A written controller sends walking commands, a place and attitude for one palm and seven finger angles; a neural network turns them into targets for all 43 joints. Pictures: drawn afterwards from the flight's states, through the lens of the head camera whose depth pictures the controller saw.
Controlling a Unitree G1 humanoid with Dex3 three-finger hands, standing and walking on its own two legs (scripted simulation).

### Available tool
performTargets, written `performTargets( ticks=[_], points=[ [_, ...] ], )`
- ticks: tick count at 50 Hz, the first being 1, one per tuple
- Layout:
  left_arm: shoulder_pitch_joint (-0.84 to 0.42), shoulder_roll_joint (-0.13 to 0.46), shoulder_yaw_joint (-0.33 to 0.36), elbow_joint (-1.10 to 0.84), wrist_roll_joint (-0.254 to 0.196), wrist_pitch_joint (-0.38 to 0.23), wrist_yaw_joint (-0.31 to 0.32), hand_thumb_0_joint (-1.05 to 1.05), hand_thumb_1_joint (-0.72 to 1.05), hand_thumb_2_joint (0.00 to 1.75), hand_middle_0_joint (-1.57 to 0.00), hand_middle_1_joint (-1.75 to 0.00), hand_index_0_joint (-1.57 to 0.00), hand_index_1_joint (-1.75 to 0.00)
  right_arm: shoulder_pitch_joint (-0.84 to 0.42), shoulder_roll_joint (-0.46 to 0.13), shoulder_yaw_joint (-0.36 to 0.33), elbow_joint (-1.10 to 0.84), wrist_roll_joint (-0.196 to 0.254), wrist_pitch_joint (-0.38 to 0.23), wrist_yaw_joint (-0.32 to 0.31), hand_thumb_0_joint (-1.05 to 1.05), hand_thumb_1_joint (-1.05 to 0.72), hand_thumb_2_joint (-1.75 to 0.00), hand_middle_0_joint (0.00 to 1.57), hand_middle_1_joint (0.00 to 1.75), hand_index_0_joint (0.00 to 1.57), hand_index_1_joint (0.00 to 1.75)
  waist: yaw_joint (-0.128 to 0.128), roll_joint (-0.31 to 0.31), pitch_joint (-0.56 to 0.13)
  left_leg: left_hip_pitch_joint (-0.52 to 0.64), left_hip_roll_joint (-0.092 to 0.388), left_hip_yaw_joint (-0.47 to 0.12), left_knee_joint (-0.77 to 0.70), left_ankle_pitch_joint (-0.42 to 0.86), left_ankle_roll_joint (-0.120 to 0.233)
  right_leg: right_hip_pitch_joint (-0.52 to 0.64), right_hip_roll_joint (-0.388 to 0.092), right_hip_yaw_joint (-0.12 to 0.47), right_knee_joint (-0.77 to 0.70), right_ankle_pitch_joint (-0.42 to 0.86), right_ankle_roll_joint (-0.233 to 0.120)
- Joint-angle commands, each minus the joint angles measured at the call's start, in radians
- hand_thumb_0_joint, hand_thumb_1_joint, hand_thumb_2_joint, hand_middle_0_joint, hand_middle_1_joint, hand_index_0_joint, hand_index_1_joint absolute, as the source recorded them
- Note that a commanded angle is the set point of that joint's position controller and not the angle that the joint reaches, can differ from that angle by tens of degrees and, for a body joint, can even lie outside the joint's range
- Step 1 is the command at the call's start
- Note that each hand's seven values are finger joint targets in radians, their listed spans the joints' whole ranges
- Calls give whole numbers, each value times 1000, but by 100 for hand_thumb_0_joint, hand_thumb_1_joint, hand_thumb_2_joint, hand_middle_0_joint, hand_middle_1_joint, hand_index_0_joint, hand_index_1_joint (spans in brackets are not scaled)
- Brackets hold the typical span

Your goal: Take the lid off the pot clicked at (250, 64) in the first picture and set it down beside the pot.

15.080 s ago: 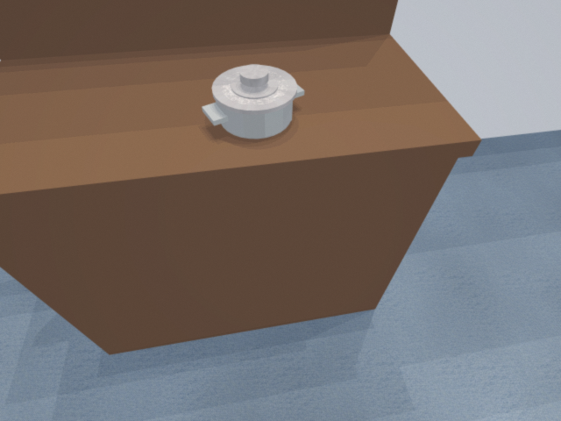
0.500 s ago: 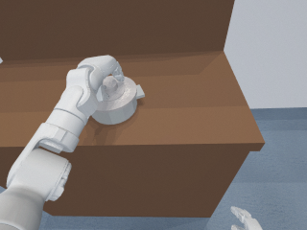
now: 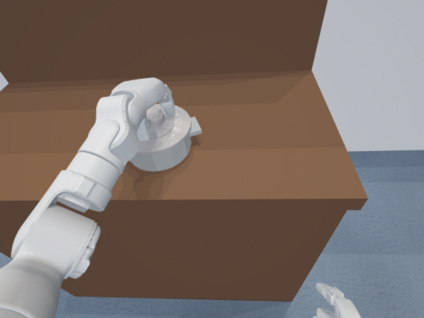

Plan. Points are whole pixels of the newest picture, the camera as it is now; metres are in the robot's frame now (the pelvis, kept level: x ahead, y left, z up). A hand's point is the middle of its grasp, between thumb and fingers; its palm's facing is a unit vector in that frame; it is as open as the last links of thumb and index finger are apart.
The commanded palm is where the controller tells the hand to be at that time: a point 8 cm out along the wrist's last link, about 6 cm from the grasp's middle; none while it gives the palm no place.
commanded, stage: close the fingers and squeeze the knob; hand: left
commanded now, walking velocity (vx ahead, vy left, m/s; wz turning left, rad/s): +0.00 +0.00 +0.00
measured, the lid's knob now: (151, 118) +0.47 +0.13 +0.15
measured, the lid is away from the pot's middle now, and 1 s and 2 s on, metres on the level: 0.00 0.00 0.00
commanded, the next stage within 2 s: lift the lid straight up in 0.94 s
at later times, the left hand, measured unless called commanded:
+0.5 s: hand (149, 122) +0.43 +0.13 +0.17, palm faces -0.29 -0.10 -0.95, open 7.4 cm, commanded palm +0.41 +0.14 +0.23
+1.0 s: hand (149, 122) +0.43 +0.13 +0.17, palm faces -0.28 -0.09 -0.95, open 7.2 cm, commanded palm +0.41 +0.13 +0.23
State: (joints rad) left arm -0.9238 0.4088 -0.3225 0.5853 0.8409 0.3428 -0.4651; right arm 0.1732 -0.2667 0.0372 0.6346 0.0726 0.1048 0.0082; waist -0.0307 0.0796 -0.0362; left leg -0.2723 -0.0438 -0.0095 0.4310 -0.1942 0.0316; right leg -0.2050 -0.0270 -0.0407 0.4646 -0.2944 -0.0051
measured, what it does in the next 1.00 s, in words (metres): stands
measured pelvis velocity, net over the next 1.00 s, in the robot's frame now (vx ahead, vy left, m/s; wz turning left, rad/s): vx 0.00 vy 0.00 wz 0.00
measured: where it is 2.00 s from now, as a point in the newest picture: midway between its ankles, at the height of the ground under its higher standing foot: outside the picture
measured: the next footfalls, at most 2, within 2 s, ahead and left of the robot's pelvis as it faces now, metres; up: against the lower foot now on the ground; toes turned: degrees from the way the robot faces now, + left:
none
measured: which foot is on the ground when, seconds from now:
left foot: down 0.00-1.00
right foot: down 0.00-1.00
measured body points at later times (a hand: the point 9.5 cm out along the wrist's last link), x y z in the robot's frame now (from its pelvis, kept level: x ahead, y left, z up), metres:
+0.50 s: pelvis +0.00 +0.00 +0.00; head +0.01 -0.04 +0.45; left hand +0.44 +0.13 +0.22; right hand +0.16 -0.24 -0.12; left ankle +0.02 +0.10 -0.74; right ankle -0.03 -0.11 -0.74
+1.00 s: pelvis +0.00 +0.00 +0.00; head +0.00 -0.04 +0.45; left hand +0.44 +0.13 +0.22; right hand +0.15 -0.24 -0.12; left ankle +0.02 +0.10 -0.74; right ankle -0.03 -0.11 -0.74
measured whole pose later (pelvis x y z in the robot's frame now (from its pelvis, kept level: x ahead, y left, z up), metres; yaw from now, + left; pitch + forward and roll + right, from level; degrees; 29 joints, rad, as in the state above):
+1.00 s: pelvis +0.00 +0.00 +0.00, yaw +0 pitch +2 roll +1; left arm -0.91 0.41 -0.32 0.57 0.84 0.35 -0.47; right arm 0.17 -0.27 0.04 0.64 0.07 0.11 0.01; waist -0.03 0.08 -0.03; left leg -0.26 -0.04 -0.01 0.43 -0.20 0.03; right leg -0.20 -0.02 -0.04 0.46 -0.29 -0.01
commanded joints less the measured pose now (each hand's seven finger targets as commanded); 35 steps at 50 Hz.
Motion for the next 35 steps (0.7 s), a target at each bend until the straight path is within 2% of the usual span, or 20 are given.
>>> performTargets(
  ticks=[1, 2, 3, 5, 6, 7, 8, 11, 13, 16, 17, 18, 19, 21, 23, 26, 28, 31, 33, 35],
  points=[
    [-477, 169, 96, -196, 9, -10, 37, 0, 2, 114, -66, -76, -66, -76, -106, -106, -45, -158, -5, -46, -1, 0, -90, -90, 20, 30, 20, 30, -6, -92, -352, 246, -27, -33, 4, 284, 47, 15, 50, 0, -40, 399, -38],
    [-479, 194, 111, -181, 24, -9, 37, 0, 4, 113, -66, -78, -66, -78, -102, -100, -40, -151, -6, -46, -2, 0, -90, -90, 20, 30, 20, 30, -1, -113, -361, 244, -24, -31, -1, 287, 43, 25, 54, 1, -34, 398, -35],
    [-482, 186, 101, -145, 28, -5, 37, 0, 5, 112, -66, -79, -66, -79, -103, -101, -38, -148, -4, -42, -3, 0, -90, -90, 20, 30, 20, 30, -7, -124, -319, 223, -25, -26, -4, 256, 45, 6, 55, -1, -42, 383, -34],
    [-512, 146, 69, -168, 21, -2, 34, 0, 8, 110, -67, -82, -67, -82, -108, -98, -40, -150, -2, -45, 0, 0, -90, -90, 20, 30, 20, 30, -10, -112, -315, 231, -26, -30, -7, 247, 44, -7, 54, -3, -42, 372, -36],
    [-497, 162, 91, -200, 4, -5, 38, 0, 9, 109, -67, -83, -67, -83, -107, -107, -45, -153, -3, -43, 1, 0, -90, -90, 20, 30, 20, 30, -8, -95, -343, 247, -23, -36, -2, 278, 45, 10, 51, -4, -40, 389, -40],
    [-508, 188, 108, -221, 20, -7, 39, 0, 10, 108, -68, -84, -68, -84, -106, -99, -43, -155, -8, -48, 2, 0, -90, -90, 20, 30, 20, 30, 1, -93, -388, 267, -26, -34, 0, 305, 44, 30, 53, 4, -32, 410, -36],
    [-486, 189, 108, -189, 21, -5, 36, 0, 12, 107, -68, -85, -68, -85, -106, -100, -41, -155, -8, -47, 1, 0, -90, -90, 20, 30, 20, 30, -1, -111, -364, 249, -28, -33, 3, 295, 47, 29, 55, 3, -36, 413, -35],
    [-483, 130, 66, -181, 0, 0, 34, 0, 16, 104, -70, -88, -70, -88, -106, -104, -46, -152, -4, -42, 1, 0, -90, -90, 20, 30, 20, 30, -15, -117, -323, 238, -27, -30, 0, 270, 49, 3, 51, -3, -47, 399, -36],
    [-481, 208, 127, -161, 21, -1, 36, 0, 19, 101, -71, -90, -71, -90, -103, -104, -41, -148, -7, -45, -3, 0, -90, -90, 20, 30, 20, 30, 0, -143, -340, 225, -29, -26, -2, 269, 49, 34, 54, 5, -41, 412, -33],
    [-473, 148, 80, -206, 0, -2, 28, 0, 24, 97, -72, -93, -72, -93, -111, -105, -46, -155, -4, -46, 2, 0, -90, -90, 20, 30, 20, 30, -10, -108, -340, 245, -27, -31, 6, 308, 48, 22, 50, 0, -39, 432, -36],
    [-483, 203, 122, -216, 18, -4, 31, 0, 23, 100, -71, -90, -73, -91, -104, -101, -43, -150, -7, -48, 2, 0, -90, -90, 20, 30, 20, 30, 3, -115, -372, 253, -29, -30, 5, 319, 47, 45, 53, 6, -34, 445, -33],
    [-468, 226, 139, -189, 24, -4, 32, 0, 23, 102, -70, -88, -74, -91, -107, -104, -41, -152, -7, -47, 0, 0, -90, -90, 20, 30, 20, 30, 3, -128, -352, 237, -29, -26, 6, 301, 48, 43, 54, 7, -37, 442, -32],
    [-471, 191, 107, -175, 21, -1, 29, 0, 23, 104, -69, -87, -74, -90, -111, -100, -37, -152, -5, -48, -2, 0, -90, -90, 20, 30, 20, 30, -1, -125, -326, 221, -32, -22, 2, 291, 47, 34, 51, 6, -37, 441, -32],
    [-473, 180, 104, -210, 3, -3, 30, 0, 24, 106, -68, -86, -76, -90, -111, -108, -44, -154, -4, -43, 1, 0, -90, -90, 20, 30, 20, 30, -6, -103, -334, 234, -29, -27, 4, 292, 49, 30, 49, 1, -43, 431, -35],
    [-459, 252, 159, -192, 25, -6, 32, 0, 25, 107, -67, -85, -77, -91, -109, -105, -38, -154, -7, -46, -3, 0, -90, -90, 20, 30, 20, 30, 10, -132, -352, 221, -32, -25, 5, 294, 49, 61, 52, 9, -36, 450, -31],
    [-471, 163, 86, -214, 6, -4, 30, 0, 28, 109, -67, -85, -80, -92, -117, -105, -43, -157, -1, -40, -2, 0, -90, -90, 20, 30, 20, 30, -10, -104, -324, 235, -27, -28, 4, 301, 48, 21, 51, 0, -43, 430, -35],
    [-473, 216, 125, -178, 27, 0, 36, 0, 30, 109, -67, -85, -82, -93, -113, -102, -37, -150, -4, -40, -4, 0, -90, -90, 20, 30, 20, 30, 1, -103, -323, 225, -28, -26, -1, 270, 45, 23, 55, 4, -42, 405, -34],
    [-483, 158, 85, -216, 9, 0, 38, 0, 33, 111, -68, -85, -85, -95, -117, -104, -44, -158, -2, -40, 1, 0, -90, -90, 20, 30, 20, 30, -8, -76, -341, 252, -25, -34, 4, 296, 45, 11, 52, -1, -41, 402, -40],
    [-478, 216, 127, -183, 30, 1, 40, 0, 35, 111, -69, -86, -86, -95, -111, -103, -39, -152, -5, -41, -3, 0, -90, -90, 20, 30, 20, 30, 1, -116, -352, 236, -26, -31, 3, 284, 45, 33, 56, 5, -38, 411, -36],
    [-507, 167, 82, -201, 26, 3, 35, 0, 37, 112, -70, -86, -87, -96, -121, -98, -39, -152, -2, -41, -3, 0, -90, -90, 20, 30, 20, 30, -6, -115, -346, 238, -27, -28, 0, 281, 44, 22, 54, 3, -35, 414, -35]
  ],
)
